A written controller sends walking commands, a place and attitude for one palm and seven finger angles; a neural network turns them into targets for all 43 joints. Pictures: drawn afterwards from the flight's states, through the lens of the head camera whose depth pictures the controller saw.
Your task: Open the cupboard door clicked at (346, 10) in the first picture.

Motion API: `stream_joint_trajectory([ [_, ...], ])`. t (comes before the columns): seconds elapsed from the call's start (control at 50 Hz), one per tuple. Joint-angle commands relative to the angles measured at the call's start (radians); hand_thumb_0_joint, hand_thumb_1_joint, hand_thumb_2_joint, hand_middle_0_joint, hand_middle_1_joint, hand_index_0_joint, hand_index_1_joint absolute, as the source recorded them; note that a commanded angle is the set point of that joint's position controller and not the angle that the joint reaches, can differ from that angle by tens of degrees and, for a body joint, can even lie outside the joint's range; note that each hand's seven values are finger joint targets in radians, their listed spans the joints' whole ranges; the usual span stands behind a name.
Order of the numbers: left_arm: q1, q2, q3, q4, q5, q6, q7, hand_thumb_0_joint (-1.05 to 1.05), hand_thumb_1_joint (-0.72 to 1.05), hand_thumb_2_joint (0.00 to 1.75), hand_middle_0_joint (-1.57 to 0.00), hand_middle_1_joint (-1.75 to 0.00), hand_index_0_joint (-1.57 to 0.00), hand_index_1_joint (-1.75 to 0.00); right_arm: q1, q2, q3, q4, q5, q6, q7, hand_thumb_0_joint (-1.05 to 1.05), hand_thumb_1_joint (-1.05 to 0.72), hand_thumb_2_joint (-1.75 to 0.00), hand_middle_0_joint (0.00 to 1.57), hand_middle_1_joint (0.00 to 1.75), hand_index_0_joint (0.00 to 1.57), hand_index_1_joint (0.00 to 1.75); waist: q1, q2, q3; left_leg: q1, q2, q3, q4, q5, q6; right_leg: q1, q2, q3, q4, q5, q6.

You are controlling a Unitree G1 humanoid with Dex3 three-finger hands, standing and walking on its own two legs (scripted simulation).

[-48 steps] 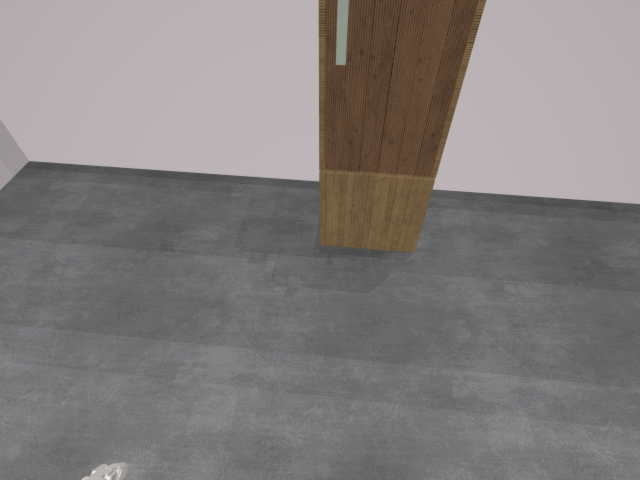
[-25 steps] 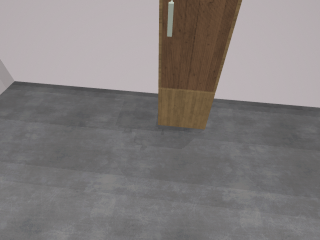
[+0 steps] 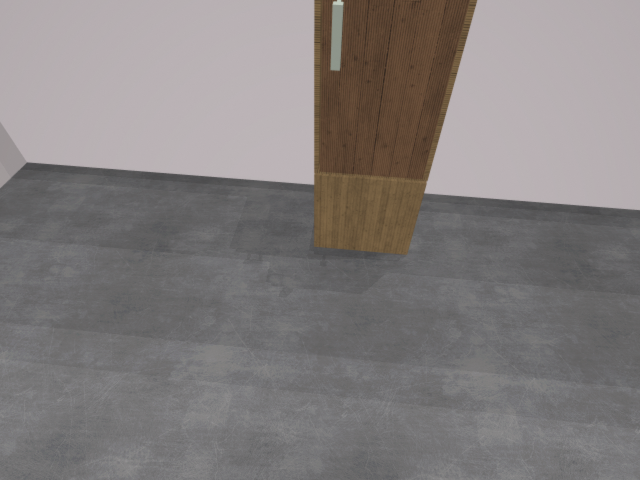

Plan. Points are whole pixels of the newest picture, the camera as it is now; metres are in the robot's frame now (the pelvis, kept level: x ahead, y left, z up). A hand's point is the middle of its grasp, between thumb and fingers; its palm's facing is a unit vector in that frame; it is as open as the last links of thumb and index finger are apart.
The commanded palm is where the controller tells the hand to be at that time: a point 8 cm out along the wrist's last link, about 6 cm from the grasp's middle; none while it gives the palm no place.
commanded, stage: look at it before walking up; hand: left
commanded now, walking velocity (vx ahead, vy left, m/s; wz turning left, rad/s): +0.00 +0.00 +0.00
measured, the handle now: (337, 34) +1.10 +0.02 +0.10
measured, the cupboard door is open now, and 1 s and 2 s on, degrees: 0 0 0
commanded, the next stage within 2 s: walk to a spot facing it in 0.48 s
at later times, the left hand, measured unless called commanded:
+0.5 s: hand out of the picture +0.07 +0.25 -0.15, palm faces -0.03 -0.94 -0.34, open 7.4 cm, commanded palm none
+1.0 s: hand out of the picture +0.09 +0.16 -0.18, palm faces -0.10 -0.97 -0.22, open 7.4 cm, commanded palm none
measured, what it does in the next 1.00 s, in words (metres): shifts its weight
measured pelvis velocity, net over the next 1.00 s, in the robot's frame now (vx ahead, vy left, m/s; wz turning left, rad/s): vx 0.06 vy -0.04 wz -0.18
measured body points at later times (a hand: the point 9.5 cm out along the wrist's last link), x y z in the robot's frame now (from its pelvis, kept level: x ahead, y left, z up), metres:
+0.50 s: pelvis +0.00 +0.00 +0.00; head +0.01 +0.00 +0.45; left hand +0.07 +0.30 -0.13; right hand +0.08 -0.29 -0.13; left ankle +0.01 +0.12 -0.74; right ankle +0.01 -0.12 -0.74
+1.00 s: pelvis +0.06 -0.04 -0.02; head +0.07 -0.05 +0.43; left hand +0.10 +0.21 -0.16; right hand +0.02 -0.29 -0.18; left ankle +0.01 +0.11 -0.70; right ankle +0.05 -0.12 -0.75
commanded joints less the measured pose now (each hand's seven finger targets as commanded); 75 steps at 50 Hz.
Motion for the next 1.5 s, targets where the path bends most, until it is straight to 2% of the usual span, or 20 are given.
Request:
stream_joint_trajectory([
  [0.0,-0.043,0.206,0.039,-0.064,-0.004,-0.020,0.019,0.00,0.90,0.90,-0.20,-0.30,-0.20,-0.30,-0.054,-0.201,-0.045,-0.061,-0.002,-0.031,-0.016,0.00,-0.90,-0.90,0.20,0.30,0.20,0.30,0.005,-0.010,-0.060,0.007,0.113,-0.099,-0.066,0.101,0.036,0.011,-0.111,0.103,-0.080,0.080,-0.034],
  [0.56,-0.038,0.211,0.038,-0.057,-0.002,-0.023,0.019,0.00,0.90,0.90,-0.20,-0.30,-0.20,-0.30,-0.066,-0.205,-0.045,-0.062,-0.001,-0.029,-0.015,0.00,-0.90,-0.90,0.20,0.30,0.20,0.30,0.004,-0.007,-0.064,0.031,0.116,-0.098,-0.075,0.130,0.035,0.022,-0.116,0.099,-0.094,0.123,-0.031],
  [0.66,0.056,0.095,0.029,-0.054,0.005,0.021,0.007,0.00,0.90,0.90,-0.20,-0.30,-0.20,-0.30,0.031,-0.094,-0.032,-0.052,-0.015,-0.001,-0.014,0.00,-0.90,-0.90,0.20,0.30,0.20,0.30,0.000,-0.009,0.021,-0.015,0.117,-0.043,-0.036,-0.237,0.021,-0.116,-0.067,0.153,-0.068,-0.233,-0.037],
  [0.72,0.080,0.080,0.047,-0.105,0.010,0.025,-0.010,0.00,0.90,0.90,-0.20,-0.30,-0.20,-0.30,0.074,-0.139,-0.059,-0.084,-0.016,-0.003,-0.017,0.00,-0.90,-0.90,0.20,0.30,0.20,0.30,-0.010,0.080,0.082,-0.009,0.196,-0.129,-0.099,-0.431,0.072,-0.259,0.004,0.110,0.081,-0.313,-0.039],
  [0.76,0.067,0.031,0.055,-0.139,0.008,0.016,-0.019,0.00,0.90,0.90,-0.20,-0.30,-0.20,-0.30,0.115,-0.167,-0.082,-0.096,-0.012,-0.018,-0.022,0.00,-0.90,-0.90,0.20,0.30,0.20,0.30,-0.024,0.178,0.078,0.045,0.342,-0.243,-0.174,-0.392,0.160,-0.347,0.034,-0.015,0.337,-0.239,-0.017],
  [0.8,0.032,0.006,0.063,-0.174,0.010,0.006,-0.028,0.00,0.90,0.90,-0.20,-0.30,-0.20,-0.30,0.133,-0.140,-0.085,-0.105,-0.016,-0.032,-0.023,0.00,-0.90,-0.90,0.20,0.30,0.20,0.30,-0.030,0.144,0.071,0.084,0.376,-0.196,-0.143,-0.170,0.193,-0.381,-0.031,-0.019,0.388,-0.307,-0.011],
  [0.84,0.082,-0.028,0.067,-0.165,0.009,-0.001,-0.035,0.00,0.90,0.90,-0.20,-0.30,-0.20,-0.30,0.109,-0.118,-0.085,-0.111,-0.019,-0.036,-0.024,0.00,-0.90,-0.90,0.20,0.30,0.20,0.30,0.003,0.127,0.055,0.016,0.345,-0.072,-0.059,-0.037,0.154,-0.248,-0.035,-0.065,0.305,-0.256,-0.012],
  [0.88,0.291,-0.022,0.081,-0.099,0.014,-0.010,-0.033,0.00,0.90,0.90,-0.20,-0.30,-0.20,-0.30,0.061,-0.087,-0.082,-0.128,-0.017,-0.034,-0.022,0.00,-0.90,-0.90,0.20,0.30,0.20,0.30,0.097,0.032,-0.010,-0.161,0.234,0.084,0.240,-0.091,0.068,0.071,0.001,-0.090,0.095,-0.085,-0.028],
  [0.9,0.409,0.101,0.107,-0.071,0.022,-0.029,-0.016,0.00,0.90,0.90,-0.20,-0.30,-0.20,-0.30,0.052,-0.007,-0.066,-0.168,-0.003,-0.034,-0.012,0.00,-0.90,-0.90,0.20,0.30,0.20,0.30,0.137,-0.317,-0.020,-0.459,0.101,0.205,0.603,-0.293,-0.008,0.251,-0.244,0.336,-0.103,-0.192,-0.120],
  [0.92,0.471,0.146,0.111,-0.067,0.000,-0.034,0.004,0.00,0.90,0.90,-0.20,-0.30,-0.20,-0.30,-0.039,-0.003,-0.058,-0.227,-0.009,-0.041,-0.005,0.00,-0.90,-0.90,0.20,0.30,0.20,0.30,0.157,-0.325,0.000,-0.607,0.068,0.116,0.771,-0.410,-0.018,0.232,-0.398,0.635,-0.222,-0.133,-0.218],
  [0.94,0.443,0.116,0.106,-0.075,-0.002,-0.035,0.014,0.00,0.90,0.90,-0.20,-0.30,-0.20,-0.30,-0.094,-0.016,-0.068,-0.230,-0.010,-0.046,-0.006,0.00,-0.90,-0.90,0.20,0.30,0.20,0.30,0.148,-0.186,0.043,-0.623,0.105,0.027,0.807,-0.314,-0.010,0.164,-0.361,0.610,-0.220,-0.159,-0.250],
  [1.0,0.310,0.027,0.085,-0.111,0.008,-0.046,0.015,0.00,0.90,0.90,-0.20,-0.30,-0.20,-0.30,-0.034,0.019,-0.075,-0.201,-0.020,-0.039,0.002,0.00,-0.90,-0.90,0.20,0.30,0.20,0.30,0.052,-0.054,0.066,-0.558,0.141,0.018,0.776,-0.134,-0.032,0.040,-0.282,0.426,-0.208,-0.122,-0.224],
  [1.08,0.319,-0.002,0.087,-0.100,0.009,-0.062,0.016,0.00,0.90,0.90,-0.20,-0.30,-0.20,-0.30,0.009,0.062,-0.079,-0.191,-0.018,-0.026,0.007,0.00,-0.90,-0.90,0.20,0.30,0.20,0.30,0.026,-0.091,0.021,-0.523,0.128,0.049,0.691,-0.039,-0.057,0.047,-0.205,0.273,-0.179,0.123,-0.194],
  [1.28,0.335,0.007,0.097,-0.090,0.015,-0.051,0.029,0.00,0.90,0.90,-0.20,-0.30,-0.20,-0.30,-0.141,0.091,-0.073,-0.288,-0.005,-0.047,0.012,0.00,-0.90,-0.90,0.20,0.30,0.20,0.30,0.063,-0.156,0.039,-0.387,0.068,0.090,0.341,-0.020,-0.038,0.076,-0.174,0.272,-0.074,0.424,-0.160],
  [1.34,0.258,0.023,0.112,-0.116,0.007,-0.042,0.030,0.00,0.90,0.90,-0.20,-0.30,-0.20,-0.30,0.096,0.036,-0.084,-0.222,-0.006,-0.056,-0.016,0.00,-0.90,-0.90,0.20,0.30,0.20,0.30,-0.052,-0.110,-0.049,0.008,0.040,0.099,0.105,0.068,-0.017,-0.047,-0.102,0.225,0.167,0.493,-0.108],
  [1.36,0.285,-0.019,0.112,-0.125,-0.006,-0.037,0.025,0.00,0.90,0.90,-0.20,-0.30,-0.20,-0.30,0.232,-0.055,-0.102,-0.188,-0.018,-0.060,-0.033,0.00,-0.90,-0.90,0.20,0.30,0.20,0.30,-0.090,0.041,-0.157,0.268,0.211,-0.056,0.084,0.167,0.024,-0.204,-0.010,0.161,0.388,0.245,-0.063],
  [1.38,0.339,-0.071,0.106,-0.140,-0.015,-0.035,0.011,0.00,0.90,0.90,-0.20,-0.30,-0.20,-0.30,0.311,-0.149,-0.116,-0.174,-0.021,-0.057,-0.032,0.00,-0.90,-0.90,0.20,0.30,0.20,0.30,-0.077,0.326,-0.263,0.386,0.520,-0.371,0.032,0.353,0.140,-0.377,0.090,0.011,0.724,-0.414,-0.009],
  [1.4,0.313,-0.047,0.106,-0.151,-0.001,-0.030,0.012,0.00,0.90,0.90,-0.20,-0.30,-0.20,-0.30,0.282,-0.123,-0.099,-0.197,-0.009,-0.043,-0.023,0.00,-0.90,-0.90,0.20,0.30,0.20,0.30,-0.070,0.213,-0.224,0.216,0.547,-0.371,-0.039,0.192,0.195,-0.370,0.048,0.024,0.868,-0.458,-0.017],
  [1.42,0.266,-0.069,0.098,-0.164,0.001,-0.021,0.012,0.00,0.90,0.90,-0.20,-0.30,-0.20,-0.30,0.201,-0.099,-0.090,-0.216,-0.012,-0.047,-0.029,0.00,-0.90,-0.90,0.20,0.30,0.20,0.30,-0.047,0.242,-0.165,0.116,0.542,-0.381,-0.091,0.060,0.200,-0.428,0.015,0.025,0.964,-0.401,-0.005],
  [1.48,0.205,-0.076,0.107,-0.168,0.015,0.012,-0.020,0.00,0.90,0.90,-0.20,-0.30,-0.20,-0.30,0.060,0.027,-0.066,-0.231,-0.016,-0.052,-0.032,0.00,-0.90,-0.90,0.20,0.30,0.20,0.30,0.019,0.144,0.006,-0.118,0.393,-0.083,-0.118,0.095,0.129,-0.396,-0.072,-0.010,0.902,-0.208,0.020],
])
